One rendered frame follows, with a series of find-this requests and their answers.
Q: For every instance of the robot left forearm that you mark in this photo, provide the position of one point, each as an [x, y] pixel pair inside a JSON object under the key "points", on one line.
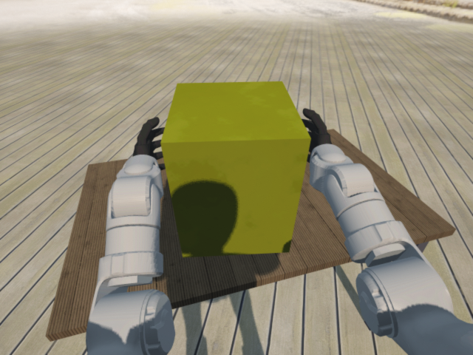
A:
{"points": [[132, 253]]}

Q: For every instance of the left robot upper arm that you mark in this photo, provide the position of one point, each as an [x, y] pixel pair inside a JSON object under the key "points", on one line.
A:
{"points": [[131, 323]]}

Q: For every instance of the right robot upper arm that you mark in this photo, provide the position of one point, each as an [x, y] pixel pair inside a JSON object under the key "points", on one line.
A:
{"points": [[406, 301]]}

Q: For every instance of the carton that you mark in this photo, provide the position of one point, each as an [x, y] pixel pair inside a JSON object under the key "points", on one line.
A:
{"points": [[235, 155]]}

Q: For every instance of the robot right hand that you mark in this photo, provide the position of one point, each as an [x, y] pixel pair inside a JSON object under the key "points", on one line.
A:
{"points": [[318, 130]]}

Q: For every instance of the table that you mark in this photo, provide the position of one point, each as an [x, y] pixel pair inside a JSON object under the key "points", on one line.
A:
{"points": [[317, 243]]}

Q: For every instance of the robot right forearm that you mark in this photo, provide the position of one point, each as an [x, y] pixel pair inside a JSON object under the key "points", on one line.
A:
{"points": [[372, 234]]}

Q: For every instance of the robot left hand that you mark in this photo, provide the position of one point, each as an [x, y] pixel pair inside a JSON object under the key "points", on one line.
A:
{"points": [[145, 144]]}

